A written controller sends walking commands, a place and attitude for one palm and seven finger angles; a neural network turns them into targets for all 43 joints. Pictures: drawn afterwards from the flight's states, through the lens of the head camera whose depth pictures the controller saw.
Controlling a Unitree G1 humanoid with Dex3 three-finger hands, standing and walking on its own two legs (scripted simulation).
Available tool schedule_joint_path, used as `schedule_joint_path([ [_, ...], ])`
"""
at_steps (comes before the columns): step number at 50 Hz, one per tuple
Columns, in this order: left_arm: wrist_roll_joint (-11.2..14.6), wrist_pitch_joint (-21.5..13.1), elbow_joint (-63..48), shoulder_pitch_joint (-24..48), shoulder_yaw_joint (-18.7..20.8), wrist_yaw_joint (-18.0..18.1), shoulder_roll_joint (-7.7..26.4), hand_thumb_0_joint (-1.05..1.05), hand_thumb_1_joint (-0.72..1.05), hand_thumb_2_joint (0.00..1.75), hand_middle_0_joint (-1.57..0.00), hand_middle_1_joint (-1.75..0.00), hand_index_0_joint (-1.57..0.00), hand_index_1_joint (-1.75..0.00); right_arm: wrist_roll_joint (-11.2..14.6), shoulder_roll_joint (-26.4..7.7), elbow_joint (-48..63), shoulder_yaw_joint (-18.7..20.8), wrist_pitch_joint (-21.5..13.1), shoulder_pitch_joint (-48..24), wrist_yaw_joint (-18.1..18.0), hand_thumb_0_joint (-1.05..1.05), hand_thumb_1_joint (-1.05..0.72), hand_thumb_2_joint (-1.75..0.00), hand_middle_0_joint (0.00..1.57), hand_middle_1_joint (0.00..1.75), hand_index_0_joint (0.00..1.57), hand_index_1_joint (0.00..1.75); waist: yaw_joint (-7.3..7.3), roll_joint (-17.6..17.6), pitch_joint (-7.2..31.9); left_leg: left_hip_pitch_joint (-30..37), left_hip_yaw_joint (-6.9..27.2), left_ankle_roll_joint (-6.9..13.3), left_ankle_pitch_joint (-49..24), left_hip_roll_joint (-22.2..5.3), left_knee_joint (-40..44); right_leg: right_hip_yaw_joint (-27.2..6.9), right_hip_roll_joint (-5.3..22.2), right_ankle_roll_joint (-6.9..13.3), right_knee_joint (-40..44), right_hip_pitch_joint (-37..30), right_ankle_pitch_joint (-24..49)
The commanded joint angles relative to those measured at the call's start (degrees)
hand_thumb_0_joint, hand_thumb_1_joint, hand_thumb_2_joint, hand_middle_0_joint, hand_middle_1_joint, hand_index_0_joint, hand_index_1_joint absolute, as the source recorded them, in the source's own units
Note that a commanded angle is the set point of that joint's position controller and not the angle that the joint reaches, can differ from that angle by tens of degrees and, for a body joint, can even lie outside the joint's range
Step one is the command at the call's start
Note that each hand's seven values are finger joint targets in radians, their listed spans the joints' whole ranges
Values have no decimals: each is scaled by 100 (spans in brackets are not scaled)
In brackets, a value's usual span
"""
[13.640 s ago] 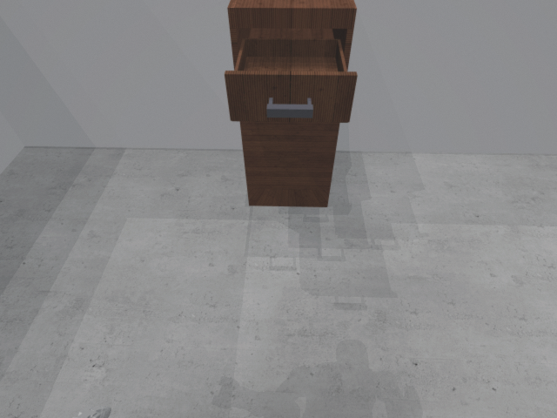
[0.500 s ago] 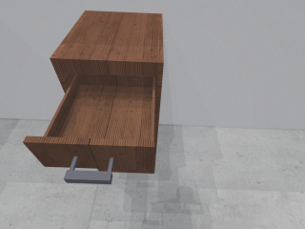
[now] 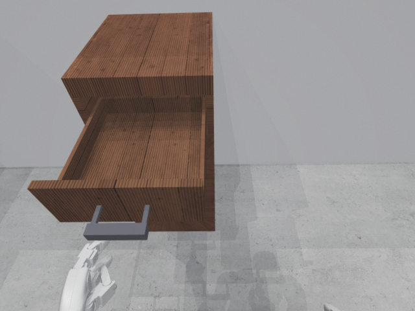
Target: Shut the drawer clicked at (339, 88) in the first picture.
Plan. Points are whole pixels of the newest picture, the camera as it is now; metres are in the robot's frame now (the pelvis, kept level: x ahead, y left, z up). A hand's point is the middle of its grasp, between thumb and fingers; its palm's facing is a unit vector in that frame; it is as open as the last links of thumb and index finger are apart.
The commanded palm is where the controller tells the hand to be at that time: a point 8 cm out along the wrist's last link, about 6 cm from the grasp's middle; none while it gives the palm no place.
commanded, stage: raise the hand and make a fist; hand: left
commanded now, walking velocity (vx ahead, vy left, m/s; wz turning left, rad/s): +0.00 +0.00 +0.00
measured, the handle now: (120, 220) +0.30 +0.19 +0.01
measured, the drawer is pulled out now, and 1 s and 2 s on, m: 0.30 0.30 0.30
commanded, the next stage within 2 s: bring the fist close to the handle in 1.70 s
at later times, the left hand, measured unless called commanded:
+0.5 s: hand (123, 300) +0.15 +0.15 +0.02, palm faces +0.01 -1.00 -0.05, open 4.5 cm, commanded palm +0.11 +0.21 +0.02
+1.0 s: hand (104, 309) +0.13 +0.16 +0.06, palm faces +0.02 -1.00 -0.04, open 3.1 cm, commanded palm +0.08 +0.21 +0.08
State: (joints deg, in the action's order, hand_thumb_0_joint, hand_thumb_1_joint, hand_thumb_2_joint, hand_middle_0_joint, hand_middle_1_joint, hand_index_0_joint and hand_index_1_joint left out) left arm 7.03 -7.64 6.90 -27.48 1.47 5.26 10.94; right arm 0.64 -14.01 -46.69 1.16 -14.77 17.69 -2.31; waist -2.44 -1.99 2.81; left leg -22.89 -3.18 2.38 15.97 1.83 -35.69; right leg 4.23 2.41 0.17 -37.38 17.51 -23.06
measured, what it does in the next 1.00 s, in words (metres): stands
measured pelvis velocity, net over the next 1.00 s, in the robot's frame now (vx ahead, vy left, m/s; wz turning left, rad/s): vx -0.02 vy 0.00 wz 0.01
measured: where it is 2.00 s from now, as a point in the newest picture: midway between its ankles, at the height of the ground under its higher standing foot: outside the picture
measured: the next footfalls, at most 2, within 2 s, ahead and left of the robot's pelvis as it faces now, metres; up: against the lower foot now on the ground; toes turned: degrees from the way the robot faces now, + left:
none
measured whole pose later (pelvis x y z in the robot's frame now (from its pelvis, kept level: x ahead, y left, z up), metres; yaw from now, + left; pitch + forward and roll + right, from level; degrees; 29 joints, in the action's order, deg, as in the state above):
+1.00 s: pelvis -0.02 +0.00 -0.03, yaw +0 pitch +6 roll -2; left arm 13.3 -17.1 -20.7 -40.5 3.3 -10.9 11.1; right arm 2.8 -11.9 -29.2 -0.1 -14.0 11.0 -2.2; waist 1.4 -2.6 6.3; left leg -36.2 -1.1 2.0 21.7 -0.7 -52.0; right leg 6.0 0.3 1.2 -50.3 28.7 -27.4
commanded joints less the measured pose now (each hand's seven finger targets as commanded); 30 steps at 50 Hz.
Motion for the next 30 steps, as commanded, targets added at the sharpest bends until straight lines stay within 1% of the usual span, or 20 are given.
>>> schedule_joint_path([
  [1, 441, -1575, -206, -1534, -88, -1186, -642, 0, 90, 90, -42, -54, -42, -54, -46, -667, 1539, 396, -337, -1065, 142, 0, -90, -90, 20, 30, 20, 30, 459, 1760, 266, -907, 413, -242, -552, -212, -737, 228, -319, 96, -496, 1737, 871],
  [2, 541, -1951, -408, -1384, 229, -1409, -297, 0, 90, 90, -44, -56, -44, -56, -35, -679, 1709, 419, -336, -1139, 174, 0, -90, -90, 20, 30, 20, 30, 526, 1474, 534, -1244, 353, -239, -355, -175, -981, 75, -276, 119, -729, 1799, 784],
  [3, 527, -2366, -1169, -945, 486, -1530, 91, 0, 90, 90, -46, -58, -46, -58, -43, -663, 1871, 412, -347, -1111, 215, 0, -90, -90, 20, 30, 20, 30, 636, 640, 921, -1191, 283, -228, -400, -156, -1135, -93, -243, 176, -960, 1742, 831],
  [4, 509, -2724, -2044, -485, 626, -1605, 428, 0, 90, 90, -48, -60, -48, -60, -84, -624, 2065, 443, -372, -1121, 227, 0, -90, -90, 20, 30, 20, 30, 641, -312, 1587, -887, 210, -200, -533, -151, -1307, -228, -244, 222, -1140, 1768, 803],
  [5, 490, -2964, -2408, -486, 720, -1626, 563, 0, 90, 90, -50, -62, -50, -62, -97, -528, 2150, 444, -380, -1045, 234, 0, -90, -90, 20, 30, 20, 30, 580, -595, 1848, -729, 230, -174, -693, -193, -1454, -235, -266, 249, -1278, 1890, 803],
  [7, 548, -3335, -2460, -179, 879, -1675, 665, 0, 90, 90, -54, -67, -54, -67, -78, -462, 2143, 415, -309, -1129, 197, 0, -90, -90, 20, 30, 20, 30, 353, -437, 1417, -1214, 314, -138, -370, -245, -1827, -317, -282, 232, -1426, 2442, 517],
  [8, 557, -3297, -2285, -54, 1066, -1638, 749, 0, 90, 90, -56, -69, -56, -69, -57, -497, 2110, 421, -206, -1043, 155, 0, -90, -90, 20, 30, 20, 30, 274, -186, 1081, -1566, 370, -124, 81, -251, -1894, -417, -290, 219, -1329, 2643, 30],
  [9, 641, -3182, -2124, -100, 848, -1682, 468, 0, 90, 90, -58, -71, -58, -71, 0, -513, 2247, 386, -150, -1151, 111, 0, -90, -90, 20, 30, 20, 30, 206, -126, 754, -1781, 372, -108, 485, -242, -1929, -525, -276, 208, -1193, 2785, -419],
  [10, 739, -2990, -2036, -65, 712, -1758, 370, 0, 90, 90, -60, -73, -60, -73, 51, -534, 2373, 336, -118, -1191, 76, 0, -90, -90, 20, 30, 20, 30, 146, 33, 568, -2000, 366, -90, 850, -224, -1978, -704, -221, 169, -958, 2815, -930],
  [12, 834, -2573, -2251, 315, 684, -1918, 597, 0, 90, 90, -64, -78, -64, -78, 140, -587, 2517, 264, -69, -1131, -47, 0, -90, -90, 20, 30, 20, 30, 79, -21, 695, -2074, 332, -44, 1122, -195, -2058, -1047, -139, 120, -596, 2625, -1586],
  [14, 854, -2123, -2437, 356, 714, -2043, 771, 0, 90, 90, -68, -82, -68, -82, 204, -587, 2615, 219, -4, -1020, -159, 0, -90, -90, 20, 30, 20, 30, 85, 2, 893, -1930, 326, -13, 1080, -206, -2057, -1203, -107, 70, -353, 2375, -1715],
  [15, 883, -1943, -2658, 471, 626, -2097, 751, 0, 90, 90, -70, -84, -70, -84, 207, -575, 2673, 173, 0, -982, -203, 0, -90, -90, 20, 30, 20, 30, 76, -4, 995, -1825, 347, 4, 995, -207, -2011, -1190, -100, 49, -284, 2232, -1633],
  [17, 934, -1685, -2800, 604, 772, -2105, 895, 0, 90, 90, -74, -88, -74, -88, 203, -544, 2637, 123, -24, -938, -285, 0, -90, -90, 20, 30, 20, 30, 89, -13, 1119, -1691, 394, 13, 767, -229, -1975, -1198, -70, -4, -210, 2011, -1268],
  [18, 923, -1559, -2587, 493, 966, -2058, 1002, 0, 90, 90, -76, -91, -76, -91, 190, -539, 2560, 107, -11, -958, -303, 0, -90, -90, 20, 30, 20, 30, 118, 107, 1067, -1686, 439, 1, 716, -252, -1930, -1123, -111, -8, -213, 1978, -1194],
  [19, 978, -1496, -2608, 451, 885, -2052, 824, 0, 90, 90, -78, -93, -78, -93, 182, -495, 2556, 75, -27, -959, -307, 0, -90, -90, 20, 30, 20, 30, 114, 236, 1023, -1674, 463, -2, 622, -248, -1884, -1099, -81, -55, -200, 1885, -937],
  [20, 1026, -1423, -2431, 291, 1040, -2037, 855, 0, 90, 90, -80, -95, -80, -95, 186, -474, 2498, 79, -30, -982, -308, 0, -90, -90, 20, 30, 20, 30, 150, 315, 933, -1722, 481, -29, 592, -248, -1850, -1137, -33, -109, -147, 1780, -745],
  [23, 1027, -1322, -2090, -148, 1387, -1981, 980, 0, 90, 90, -86, -101, -86, -101, 173, -452, 2349, 91, -36, -1124, -296, 0, -90, -90, 20, 30, 20, 30, 315, 395, 848, -1601, 528, -53, 307, -250, -1646, -1017, -4, -153, -190, 1528, -160],
  [25, 1040, -1344, -2366, -486, 1314, -2006, 849, 0, 90, 90, -90, -106, -90, -106, 175, -423, 2388, 115, -82, -1084, -243, 0, -90, -90, 20, 30, 20, 30, 383, 237, 1025, -1384, 504, -55, 38, -226, -1493, -911, 26, -168, -272, 1320, 391],
  [28, 1025, -1430, -2403, -917, 1378, -1997, 833, 0, 90, 90, -96, -112, -96, -112, 171, -420, 2314, 170, -159, -1143, -198, 0, -90, -90, 20, 30, 20, 30, 426, 514, 1002, -1228, 520, -45, -239, -225, -1358, -753, 7, -209, -329, 1163, 1031],
  [30, 1061, -1554, -2713, -998, 1215, -2020, 704, 0, 90, 90, -100, -117, -100, -117, 188, -427, 2326, 210, -238, -1038, -161, 0, -90, -90, 20, 30, 20, 30, 375, 430, 1053, -1062, 486, -38, -311, -209, -1282, -643, -37, -180, -368, 1218, 1113],
])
